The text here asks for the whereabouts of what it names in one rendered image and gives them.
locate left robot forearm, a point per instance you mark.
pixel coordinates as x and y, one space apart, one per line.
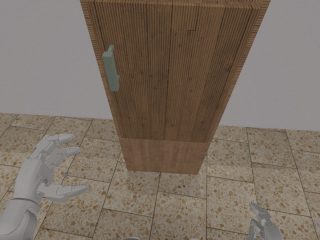
19 219

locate left robot hand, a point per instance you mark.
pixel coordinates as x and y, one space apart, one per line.
29 182

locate handle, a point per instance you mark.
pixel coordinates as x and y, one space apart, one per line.
110 68

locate cupboard door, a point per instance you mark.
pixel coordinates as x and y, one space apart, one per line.
176 62

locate right robot hand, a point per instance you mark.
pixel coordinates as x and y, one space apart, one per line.
265 228

